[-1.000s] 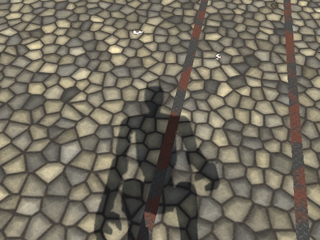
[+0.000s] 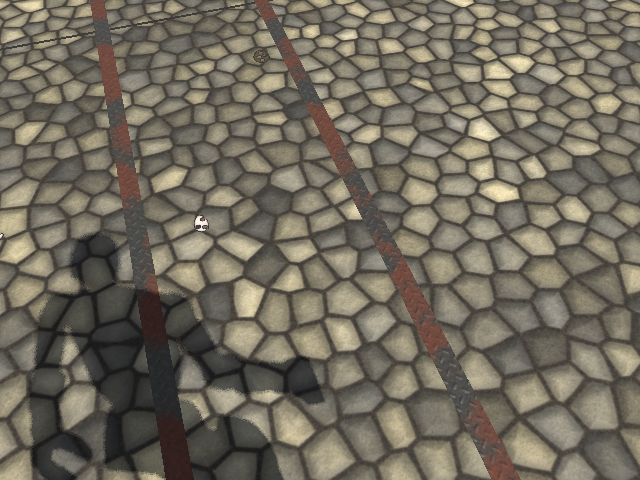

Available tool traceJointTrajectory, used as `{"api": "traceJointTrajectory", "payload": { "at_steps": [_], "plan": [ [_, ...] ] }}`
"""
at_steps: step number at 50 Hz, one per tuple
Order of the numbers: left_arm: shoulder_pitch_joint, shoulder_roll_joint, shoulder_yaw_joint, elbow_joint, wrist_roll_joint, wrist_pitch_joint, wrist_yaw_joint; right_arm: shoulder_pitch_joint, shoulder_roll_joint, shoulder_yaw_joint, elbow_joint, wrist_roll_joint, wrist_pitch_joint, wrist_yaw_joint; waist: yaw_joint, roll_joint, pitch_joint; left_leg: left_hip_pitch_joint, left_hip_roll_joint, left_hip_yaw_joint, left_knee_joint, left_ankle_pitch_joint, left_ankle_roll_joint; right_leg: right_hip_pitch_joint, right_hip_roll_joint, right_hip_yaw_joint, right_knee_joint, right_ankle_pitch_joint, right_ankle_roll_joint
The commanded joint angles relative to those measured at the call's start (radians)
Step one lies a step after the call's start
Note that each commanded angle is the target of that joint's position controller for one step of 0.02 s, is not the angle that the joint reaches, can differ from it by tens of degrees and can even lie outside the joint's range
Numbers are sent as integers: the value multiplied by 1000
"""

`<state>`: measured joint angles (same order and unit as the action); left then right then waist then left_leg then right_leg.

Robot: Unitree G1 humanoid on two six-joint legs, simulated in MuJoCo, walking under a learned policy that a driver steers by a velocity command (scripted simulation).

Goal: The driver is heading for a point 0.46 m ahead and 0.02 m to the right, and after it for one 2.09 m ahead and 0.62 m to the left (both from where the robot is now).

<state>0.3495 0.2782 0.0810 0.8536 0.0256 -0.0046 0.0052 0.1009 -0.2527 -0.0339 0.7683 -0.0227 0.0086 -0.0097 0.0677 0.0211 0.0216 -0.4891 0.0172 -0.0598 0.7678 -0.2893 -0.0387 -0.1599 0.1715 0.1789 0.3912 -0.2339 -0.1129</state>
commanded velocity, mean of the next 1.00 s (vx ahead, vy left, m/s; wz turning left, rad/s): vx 0.34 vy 0.00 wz -0.11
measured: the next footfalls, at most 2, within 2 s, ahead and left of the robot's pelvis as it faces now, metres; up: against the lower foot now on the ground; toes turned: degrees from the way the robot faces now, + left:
left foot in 0.10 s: +0.11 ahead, +0.13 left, +0.00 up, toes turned -8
right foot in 0.56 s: +0.33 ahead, -0.14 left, +0.00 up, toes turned -15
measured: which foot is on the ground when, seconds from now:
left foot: up 0.00-0.08, down 0.10-0.56, up 0.58-1.00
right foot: down 0.00-0.10, up 0.12-0.54, down 0.56-1.00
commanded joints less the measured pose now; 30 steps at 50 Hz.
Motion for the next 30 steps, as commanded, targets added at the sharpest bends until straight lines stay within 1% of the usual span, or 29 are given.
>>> {"api": "traceJointTrajectory", "payload": {
  "at_steps": [1,2,3,4,5,6,7,8,9,10,11,12,14,17,20,22,24,25,26,27,28,29,30],
  "plan": [
    [37,165,39,-50,6,-16,-3,-75,-98,-17,-102,4,-44,3,-4,-111,-6,-41,-24,-16,-115,-61,22,101,-305,352,-61,132,-159],
    [12,169,41,-59,5,-18,-5,-35,-101,-17,-96,8,-52,1,-29,-113,-10,51,-40,-10,-174,-74,31,55,-289,357,-40,140,-141],
    [-30,171,41,-70,1,-19,-7,28,-98,-17,-80,10,-60,-2,-75,-102,-13,186,-57,7,-272,-45,39,-21,-255,342,-4,124,-111],
    [-66,159,38,-81,-9,-22,-6,108,-103,-20,-60,8,-70,-9,-128,-74,-26,365,-49,5,-383,27,49,-129,-202,307,68,69,-68],
    [-72,92,20,-104,-21,-35,-9,207,-182,-40,-47,-7,-78,-25,-163,68,-82,558,130,-175,-468,-100,88,-271,-118,195,271,-74,-12],
    [-70,42,4,-148,-27,-40,-12,255,-293,-61,-49,-18,-70,-32,-154,282,-108,678,376,-582,-597,-280,198,-509,39,-5,489,-382,28],
    [-36,119,14,-134,6,-30,-8,231,-258,-63,-40,-18,-60,-28,-100,175,-40,583,416,-647,-583,-336,247,-575,-71,-33,624,-359,30],
    [-57,133,17,-119,14,-26,-16,199,-181,-46,-54,-10,-60,-20,-93,70,24,509,374,-556,-577,-352,246,-571,-116,-31,671,-275,30],
    [-73,119,15,-111,12,-23,-29,158,-138,-36,-60,-4,-62,-13,-77,29,72,447,312,-418,-593,-262,218,-552,-145,-41,671,-199,44],
    [-79,104,12,-110,15,-20,-42,149,-121,-29,-58,-3,-68,-11,-72,62,70,429,259,-320,-610,-163,193,-529,-158,-53,663,-140,56],
    [-77,94,8,-107,17,-16,-53,168,-118,-27,-49,-6,-76,-10,-77,101,56,432,222,-243,-612,-36,184,-518,-155,-67,681,-94,68],
    [-83,88,5,-110,16,-15,-58,194,-121,-28,-34,-4,-85,-5,-79,102,36,439,205,-193,-607,84,182,-512,-149,-66,694,-59,75],
    [-108,77,-1,-122,13,-14,-63,237,-125,-31,-10,0,-101,7,-79,90,12,465,203,-131,-597,258,192,-528,-141,-60,691,-21,84],
    [-198,65,-12,-148,16,-14,-65,280,-123,-31,20,5,-106,15,-95,86,30,486,198,-61,-609,356,203,-572,-150,-82,601,27,100],
    [-306,37,-34,-182,17,-18,-74,302,-123,-31,47,8,-104,19,-110,93,45,461,178,10,-612,406,197,-511,-175,-159,414,100,107],
    [-368,22,-47,-200,15,-21,-78,331,-136,-33,70,9,-102,19,-125,102,52,442,185,29,-607,428,193,-430,-189,-221,298,104,95],
    [-387,32,-50,-207,14,-24,-73,363,-154,-37,93,10,-97,18,-127,109,58,455,213,23,-583,485,192,-361,-182,-252,228,70,67],
    [-374,40,-48,-205,14,-27,-67,369,-164,-38,103,10,-93,17,-115,111,57,465,228,22,-556,553,190,-321,-171,-261,201,47,48],
    [-330,51,-43,-191,15,-31,-59,366,-173,-39,111,10,-89,15,-88,108,37,479,231,33,-492,691,183,-250,-146,-271,168,25,28],
    [-224,62,-35,-154,18,-40,-50,361,-176,-39,119,15,-83,14,-34,85,-17,482,210,65,-357,819,168,-118,-118,-279,100,47,5],
    [-72,94,-20,-98,30,-51,-38,366,-159,-31,120,20,-80,13,25,46,-114,408,168,106,-169,792,147,98,-121,-261,72,63,-20],
    [85,174,2,-74,51,-58,-22,360,-100,-11,74,32,-83,17,84,-74,-248,174,115,144,127,456,116,370,-362,19,28,-123,-85],
    [110,250,18,-69,37,-51,-12,433,-26,2,49,37,-80,19,37,-280,-326,-86,-50,138,424,-252,89,488,-624,454,-87,-3,-182]
  ]
}}
Velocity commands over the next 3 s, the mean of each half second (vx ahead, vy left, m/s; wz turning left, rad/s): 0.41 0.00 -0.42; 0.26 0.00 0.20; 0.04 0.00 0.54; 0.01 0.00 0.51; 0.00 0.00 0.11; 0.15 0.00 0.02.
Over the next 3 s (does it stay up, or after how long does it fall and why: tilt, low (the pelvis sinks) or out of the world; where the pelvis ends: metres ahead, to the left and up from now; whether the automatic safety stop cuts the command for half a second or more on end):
stays up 0.38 -0.05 -0.01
